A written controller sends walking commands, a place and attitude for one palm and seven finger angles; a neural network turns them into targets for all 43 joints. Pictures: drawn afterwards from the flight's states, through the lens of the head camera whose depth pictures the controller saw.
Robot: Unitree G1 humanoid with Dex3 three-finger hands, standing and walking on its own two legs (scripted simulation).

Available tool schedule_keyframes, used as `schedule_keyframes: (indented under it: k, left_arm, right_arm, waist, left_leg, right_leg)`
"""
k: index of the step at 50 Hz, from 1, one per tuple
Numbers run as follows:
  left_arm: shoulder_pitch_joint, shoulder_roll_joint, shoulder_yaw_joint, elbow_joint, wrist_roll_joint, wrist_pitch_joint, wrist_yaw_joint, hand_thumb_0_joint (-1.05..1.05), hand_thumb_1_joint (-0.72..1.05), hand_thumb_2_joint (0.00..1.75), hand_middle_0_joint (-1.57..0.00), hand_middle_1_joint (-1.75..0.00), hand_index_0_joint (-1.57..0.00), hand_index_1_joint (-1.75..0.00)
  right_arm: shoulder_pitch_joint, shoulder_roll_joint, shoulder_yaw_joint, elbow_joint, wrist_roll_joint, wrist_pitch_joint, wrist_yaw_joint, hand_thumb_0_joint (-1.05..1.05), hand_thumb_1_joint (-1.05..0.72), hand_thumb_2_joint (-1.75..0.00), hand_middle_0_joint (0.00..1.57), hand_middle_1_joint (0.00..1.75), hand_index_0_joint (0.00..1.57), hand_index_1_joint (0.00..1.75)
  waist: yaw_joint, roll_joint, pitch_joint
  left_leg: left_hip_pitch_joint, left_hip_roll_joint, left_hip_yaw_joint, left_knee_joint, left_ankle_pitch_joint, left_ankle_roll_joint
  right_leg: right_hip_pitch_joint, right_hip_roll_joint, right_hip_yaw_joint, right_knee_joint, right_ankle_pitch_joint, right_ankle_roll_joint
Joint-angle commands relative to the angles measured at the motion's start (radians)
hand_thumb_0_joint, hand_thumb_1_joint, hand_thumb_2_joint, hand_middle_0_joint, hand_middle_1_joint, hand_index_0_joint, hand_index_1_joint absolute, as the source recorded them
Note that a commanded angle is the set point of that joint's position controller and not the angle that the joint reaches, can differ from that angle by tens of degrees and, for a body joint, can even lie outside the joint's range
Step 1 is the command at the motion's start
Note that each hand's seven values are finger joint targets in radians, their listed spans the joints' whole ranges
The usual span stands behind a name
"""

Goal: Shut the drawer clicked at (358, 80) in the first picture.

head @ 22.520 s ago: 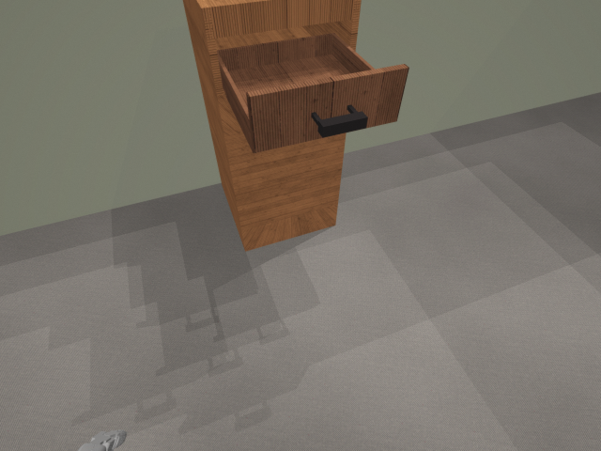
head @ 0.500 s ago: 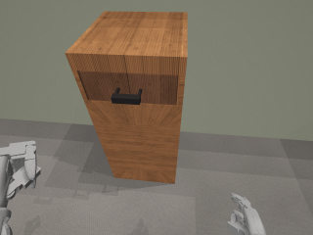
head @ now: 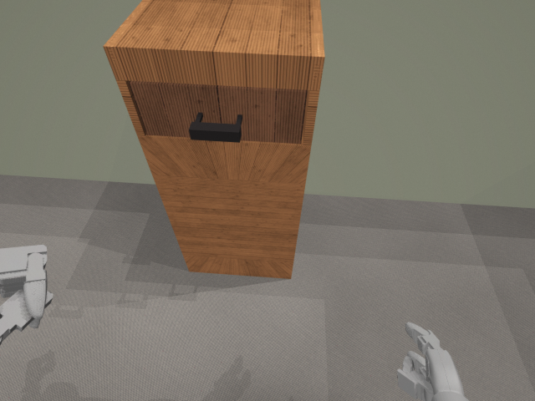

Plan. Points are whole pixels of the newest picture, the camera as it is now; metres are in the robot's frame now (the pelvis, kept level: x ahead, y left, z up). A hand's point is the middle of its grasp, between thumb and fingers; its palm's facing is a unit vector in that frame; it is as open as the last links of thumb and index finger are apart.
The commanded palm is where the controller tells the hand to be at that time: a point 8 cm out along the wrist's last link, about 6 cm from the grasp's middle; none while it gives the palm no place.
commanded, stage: step back with the hand held close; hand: left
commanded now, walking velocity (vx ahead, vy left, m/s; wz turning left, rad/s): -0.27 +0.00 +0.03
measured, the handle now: (217, 125) +0.64 +0.16 +0.03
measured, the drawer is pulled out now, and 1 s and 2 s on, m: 0.00 0.00 0.00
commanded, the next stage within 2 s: stop stepping back and stand still in 0.74 s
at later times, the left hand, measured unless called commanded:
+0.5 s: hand out of the picture +0.12 +0.26 +0.16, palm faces +0.39 -0.81 -0.45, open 3.2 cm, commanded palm +0.04 +0.31 +0.18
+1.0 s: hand out of the picture +0.01 +0.28 +0.18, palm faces +0.29 -0.88 -0.38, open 3.2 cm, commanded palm -0.04 +0.32 +0.18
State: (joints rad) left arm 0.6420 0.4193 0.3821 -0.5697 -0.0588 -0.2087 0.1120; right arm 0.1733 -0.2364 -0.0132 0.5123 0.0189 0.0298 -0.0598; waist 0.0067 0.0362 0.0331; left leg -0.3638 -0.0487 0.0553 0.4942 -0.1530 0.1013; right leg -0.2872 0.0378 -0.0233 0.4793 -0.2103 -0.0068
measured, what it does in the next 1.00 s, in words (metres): walks backwards: right foot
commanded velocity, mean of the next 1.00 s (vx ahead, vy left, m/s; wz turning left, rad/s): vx -0.24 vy -0.01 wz -0.04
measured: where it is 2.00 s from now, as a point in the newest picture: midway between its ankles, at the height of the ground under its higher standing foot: outside the picture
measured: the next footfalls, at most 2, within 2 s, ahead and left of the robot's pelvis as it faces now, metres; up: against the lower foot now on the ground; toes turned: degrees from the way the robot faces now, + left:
right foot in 0.84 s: -0.24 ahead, -0.06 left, +0.00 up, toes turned -6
left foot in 1.28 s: -0.26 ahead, +0.24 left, +0.00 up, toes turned -1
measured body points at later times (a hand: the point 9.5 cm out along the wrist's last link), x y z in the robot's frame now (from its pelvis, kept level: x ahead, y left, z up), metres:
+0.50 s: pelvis -0.06 +0.02 -0.02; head -0.04 +0.05 +0.43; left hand +0.09 +0.30 +0.19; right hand +0.13 -0.22 -0.08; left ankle +0.07 +0.06 -0.73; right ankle +0.01 -0.11 -0.72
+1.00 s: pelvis -0.19 +0.05 -0.04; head -0.21 +0.10 +0.41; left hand -0.01 +0.32 +0.20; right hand -0.04 -0.18 -0.09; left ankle +0.06 +0.05 -0.73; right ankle -0.31 -0.09 -0.73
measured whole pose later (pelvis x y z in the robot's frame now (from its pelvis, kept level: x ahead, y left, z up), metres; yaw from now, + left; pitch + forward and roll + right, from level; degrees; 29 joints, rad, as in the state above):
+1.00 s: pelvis -0.19 +0.05 -0.04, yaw -3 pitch -4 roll -6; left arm 0.51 0.49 0.44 -0.69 -0.09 -0.23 0.08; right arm 0.20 -0.16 0.02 0.64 -0.01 -0.11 -0.04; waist -0.02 0.00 0.02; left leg -0.56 -0.03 0.04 0.48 0.13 0.07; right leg -0.06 0.08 -0.02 0.72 -0.63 -0.01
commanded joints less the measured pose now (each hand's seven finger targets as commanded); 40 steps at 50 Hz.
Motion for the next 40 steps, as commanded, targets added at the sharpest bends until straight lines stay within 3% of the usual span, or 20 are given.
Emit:
schedule_keyframes:
  k: [1, 7, 10, 13, 15, 17, 19, 21, 22, 23, 24, 25, 26, 28, 30, 33, 36, 38, 39, 40]
  left_arm:
    - [-0.009, 0.127, 0.11, -0.181, 0.012, -0.07, 0.024, 0.0, 0.9, 0.9, -1.4, -1.6, -1.4, -1.6]
    - [-0.032, 0.144, 0.138, -0.244, 0.036, -0.086, 0.027, 0.0, 0.9, 0.9, -1.4, -1.6, -1.4, -1.6]
    - [-0.011, 0.145, 0.151, -0.249, 0.034, -0.092, 0.025, 0.0, 0.9, 0.9, -1.4, -1.6, -1.4, -1.6]
    - [-0.033, 0.141, 0.145, -0.244, 0.028, -0.105, 0.021, 0.0, 0.9, 0.9, -1.4, -1.6, -1.4, -1.6]
    - [-0.062, 0.136, 0.122, -0.243, 0.016, -0.11, 0.028, 0.0, 0.9, 0.9, -1.4, -1.6, -1.4, -1.6]
    - [-0.092, 0.131, 0.096, -0.233, 0.014, -0.116, 0.039, 0.0, 0.9, 0.9, -1.4, -1.6, -1.4, -1.6]
    - [-0.099, 0.157, 0.112, -0.237, 0.019, -0.121, 0.05, 0.0, 0.9, 0.9, -1.4, -1.6, -1.4, -1.6]
    - [-0.068, 0.157, 0.111, -0.26, 0.019, -0.125, 0.048, 0.0, 0.9, 0.9, -1.4, -1.6, -1.4, -1.6]
    - [-0.067, 0.175, 0.134, -0.289, 0.022, -0.133, 0.047, 0.0, 0.9, 0.9, -1.4, -1.6, -1.4, -1.6]
    - [-0.061, 0.182, 0.161, -0.304, 0.033, -0.14, 0.045, 0.0, 0.9, 0.9, -1.4, -1.6, -1.4, -1.6]
    - [-0.077, 0.211, 0.185, -0.295, 0.045, -0.134, 0.045, 0.0, 0.9, 0.9, -1.4, -1.6, -1.4, -1.6]
    - [-0.089, 0.216, 0.213, -0.312, 0.041, -0.134, 0.048, 0.0, 0.9, 0.9, -1.4, -1.6, -1.4, -1.6]
    - [-0.09, 0.211, 0.206, -0.323, 0.035, -0.139, 0.042, 0.0, 0.9, 0.9, -1.4, -1.6, -1.4, -1.6]
    - [-0.058, 0.189, 0.191, -0.332, 0.014, -0.123, 0.038, 0.0, 0.9, 0.9, -1.4, -1.6, -1.4, -1.6]
    - [-0.021, 0.157, 0.153, -0.329, -0.003, -0.112, 0.035, 0.0, 0.9, 0.9, -1.4, -1.6, -1.4, -1.6]
    - [-0.045, 0.151, 0.109, -0.336, -0.015, -0.114, 0.023, 0.0, 0.9, 0.9, -1.4, -1.6, -1.4, -1.6]
    - [-0.069, 0.158, 0.104, -0.328, -0.025, -0.134, 0.016, 0.0, 0.9, 0.9, -1.4, -1.6, -1.4, -1.6]
    - [-0.075, 0.175, 0.12, -0.336, -0.026, -0.149, 0.013, 0.0, 0.9, 0.9, -1.4, -1.6, -1.4, -1.6]
    - [-0.052, 0.212, 0.152, -0.348, -0.025, -0.151, 0.018, 0.0, 0.9, 0.9, -1.4, -1.6, -1.4, -1.6]
    - [-0.085, 0.189, 0.13, -0.347, -0.026, -0.156, 0.013, 0.0, 0.9, 0.9, -1.4, -1.6, -1.4, -1.6]
  right_arm:
    - [-0.079, -0.149, -0.052, -0.151, -0.005, -0.071, -0.019, 0.0, -0.9, -0.9, 0.2, 0.3, 0.2, 0.3]
    - [-0.069, -0.148, -0.054, -0.154, -0.015, -0.105, -0.023, 0.0, -0.9, -0.9, 0.2, 0.3, 0.2, 0.3]
    - [-0.067, -0.142, -0.056, -0.152, -0.014, -0.11, -0.017, 0.0, -0.9, -0.9, 0.2, 0.3, 0.2, 0.3]
    - [-0.049, -0.137, -0.064, -0.136, -0.018, -0.105, -0.006, 0.0, -0.9, -0.9, 0.2, 0.3, 0.2, 0.3]
    - [-0.027, -0.12, -0.066, -0.105, -0.021, -0.102, 0.001, 0.0, -0.9, -0.9, 0.2, 0.3, 0.2, 0.3]
    - [-0.014, -0.112, -0.069, -0.085, -0.02, -0.097, 0.007, 0.0, -0.9, -0.9, 0.2, 0.3, 0.2, 0.3]
    - [-0.021, -0.114, -0.072, -0.078, -0.02, -0.097, 0.002, 0.0, -0.9, -0.9, 0.2, 0.3, 0.2, 0.3]
    - [-0.036, -0.122, -0.066, -0.091, -0.015, -0.094, -0.005, 0.0, -0.9, -0.9, 0.2, 0.3, 0.2, 0.3]
    - [-0.052, -0.133, -0.063, -0.104, -0.018, -0.104, -0.011, 0.0, -0.9, -0.9, 0.2, 0.3, 0.2, 0.3]
    - [-0.076, -0.146, -0.064, -0.114, -0.023, -0.123, -0.013, 0.0, -0.9, -0.9, 0.2, 0.3, 0.2, 0.3]
    - [-0.096, -0.138, -0.061, -0.112, -0.037, -0.14, -0.014, 0.0, -0.9, -0.9, 0.2, 0.3, 0.2, 0.3]
    - [-0.083, -0.128, -0.063, -0.104, -0.044, -0.15, -0.007, 0.0, -0.9, -0.9, 0.2, 0.3, 0.2, 0.3]
    - [-0.076, -0.126, -0.07, -0.092, -0.042, -0.153, 0.007, 0.0, -0.9, -0.9, 0.2, 0.3, 0.2, 0.3]
    - [-0.082, -0.123, -0.08, -0.09, -0.037, -0.16, 0.025, 0.0, -0.9, -0.9, 0.2, 0.3, 0.2, 0.3]
    - [-0.075, -0.099, -0.071, -0.078, -0.032, -0.168, 0.03, 0.0, -0.9, -0.9, 0.2, 0.3, 0.2, 0.3]
    - [-0.048, -0.088, -0.059, -0.035, -0.031, -0.194, 0.034, 0.0, -0.9, -0.9, 0.2, 0.3, 0.2, 0.3]
    - [-0.011, -0.078, -0.061, 0.012, -0.05, -0.212, 0.034, 0.0, -0.9, -0.9, 0.2, 0.3, 0.2, 0.3]
    - [0.011, -0.071, -0.06, 0.029, -0.05, -0.213, 0.043, 0.0, -0.9, -0.9, 0.2, 0.3, 0.2, 0.3]
    - [0.036, -0.063, -0.054, 0.039, -0.046, -0.203, 0.049, 0.0, -0.9, -0.9, 0.2, 0.3, 0.2, 0.3]
    - [0.028, -0.054, -0.048, 0.043, -0.03, -0.192, 0.047, 0.0, -0.9, -0.9, 0.2, 0.3, 0.2, 0.3]
  waist:
    - [-0.008, 0.035, -0.079]
    - [0.001, 0.085, -0.123]
    - [-0.004, 0.061, -0.129]
    - [-0.016, -0.041, -0.096]
    - [-0.03, -0.142, -0.103]
    - [-0.046, -0.176, -0.113]
    - [-0.052, -0.144, -0.119]
    - [-0.046, -0.027, -0.105]
    - [-0.04, 0.088, -0.104]
    - [-0.026, 0.253, -0.132]
    - [-0.018, 0.284, -0.136]
    - [-0.01, 0.229, -0.155]
    - [-0.003, 0.167, -0.167]
    - [0.014, 0.089, -0.197]
    - [0.017, 0.07, -0.221]
    - [0.01, 0.17, -0.278]
    - [0.013, 0.248, -0.36]
    - [0.02, 0.234, -0.372]
    - [0.016, 0.156, -0.393]
    - [0.0, 0.008, -0.33]
  left_leg:
    - [-0.259, 0.199, -0.276, -0.262, -0.452, 0.019]
    - [-0.355, 0.237, -0.324, -0.31, -0.549, 0.035]
    - [-0.367, 0.215, -0.289, -0.24, -0.517, 0.036]
    - [-0.276, 0.146, -0.218, -0.071, -0.454, 0.0]
    - [-0.054, 0.09, -0.171, 0.108, -0.314, -0.048]
    - [0.105, 0.058, -0.14, 0.23, -0.208, -0.072]
    - [0.142, 0.058, -0.137, 0.186, -0.166, -0.068]
    - [0.104, 0.123, -0.23, 0.021, -0.206, -0.035]
    - [-0.002, 0.207, -0.327, -0.148, -0.309, -0.006]
    - [-0.193, 0.343, -0.478, -0.358, -0.527, 0.043]
    - [-0.335, 0.421, -0.573, -0.463, -0.637, 0.072]
    - [-0.404, 0.446, -0.541, -0.47, -0.663, 0.064]
    - [-0.362, 0.425, -0.468, -0.443, -0.612, 0.034]
    - [-0.202, 0.355, -0.329, -0.388, -0.492, -0.033]
    - [-0.039, 0.307, -0.271, -0.373, -0.392, -0.033]
    - [0.19, 0.25, -0.208, -0.429, -0.327, -0.142]
    - [0.349, 0.232, -0.142, -0.436, -0.129, -0.25]
    - [0.436, 0.181, -0.067, -0.315, 0.062, -0.26]
    - [0.529, 0.148, -0.021, -0.124, 0.168, -0.231]
    - [0.569, 0.113, -0.028, 0.084, 0.09, -0.176]
  right_leg:
    - [0.228, -0.029, 0.1, 0.044, -0.064, 0.017]
    - [0.322, 0.018, 0.09, 0.174, -0.03, 0.014]
    - [0.311, 0.001, 0.151, 0.154, -0.003, 0.005]
    - [0.12, -0.08, 0.288, 0.007, -0.117, -0.036]
    - [-0.113, -0.187, 0.385, -0.143, -0.197, -0.087]
    - [-0.244, -0.248, 0.382, -0.197, -0.145, -0.111]
    - [-0.262, -0.218, 0.312, -0.165, -0.077, -0.091]
    - [-0.25, -0.116, 0.205, -0.055, -0.11, -0.041]
    - [-0.162, -0.028, 0.137, 0.078, -0.131, -0.005]
    - [0.03, 0.071, 0.07, 0.343, -0.162, 0.025]
    - [0.112, 0.106, 0.098, 0.618, -0.236, 0.026]
    - [0.163, 0.101, 0.124, 0.771, -0.226, 0.024]
    - [0.145, 0.107, 0.113, 0.805, -0.238, 0.02]
    - [0.067, 0.101, 0.056, 0.749, -0.254, 0.021]
    - [0.0, 0.082, 0.003, 0.61, -0.305, 0.016]
    - [-0.017, 0.106, -0.075, 0.373, -0.388, -0.009]
    - [0.051, 0.113, -0.104, 0.136, -0.428, -0.037]
    - [0.05, 0.099, -0.099, -0.08, -0.385, -0.054]
    - [-0.029, 0.028, -0.049, -0.2, -0.294, -0.078]
    - [-0.155, -0.069, 0.013, -0.301, -0.149, -0.08]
